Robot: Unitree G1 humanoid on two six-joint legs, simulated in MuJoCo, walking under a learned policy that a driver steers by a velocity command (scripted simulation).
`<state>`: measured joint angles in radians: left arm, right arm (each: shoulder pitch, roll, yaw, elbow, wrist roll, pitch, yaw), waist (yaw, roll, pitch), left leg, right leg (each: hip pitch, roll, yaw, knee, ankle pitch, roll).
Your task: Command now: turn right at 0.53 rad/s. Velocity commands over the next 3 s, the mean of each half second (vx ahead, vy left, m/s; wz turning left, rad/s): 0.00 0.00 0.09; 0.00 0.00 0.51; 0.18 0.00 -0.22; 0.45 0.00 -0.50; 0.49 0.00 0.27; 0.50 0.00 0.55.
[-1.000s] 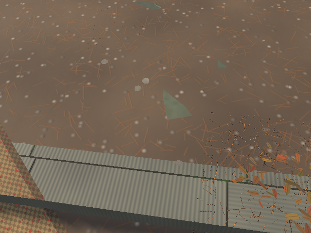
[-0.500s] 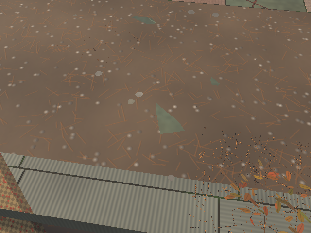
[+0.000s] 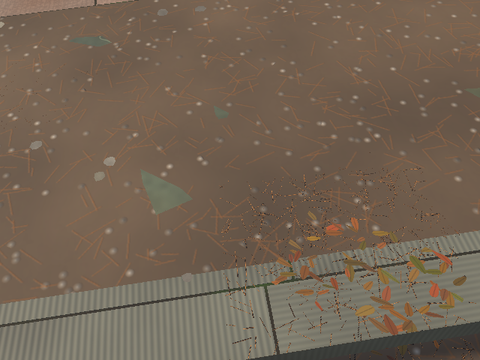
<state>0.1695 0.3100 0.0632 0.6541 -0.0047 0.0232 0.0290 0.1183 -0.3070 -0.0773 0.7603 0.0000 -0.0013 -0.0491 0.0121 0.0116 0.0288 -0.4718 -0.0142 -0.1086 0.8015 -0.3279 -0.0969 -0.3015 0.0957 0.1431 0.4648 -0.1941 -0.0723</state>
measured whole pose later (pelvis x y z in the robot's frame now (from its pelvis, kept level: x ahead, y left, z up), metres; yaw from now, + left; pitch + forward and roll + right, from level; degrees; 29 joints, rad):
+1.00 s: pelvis +0.00 +0.10 +0.00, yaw +23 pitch +3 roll -2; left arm 0.13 0.33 0.08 0.70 0.01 0.02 0.04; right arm 0.19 -0.30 -0.05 0.60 0.00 0.01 -0.01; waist -0.01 -0.03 0.05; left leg -0.30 -0.05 -0.07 0.47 -0.21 0.06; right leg -0.54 0.00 0.04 1.08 -0.37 0.09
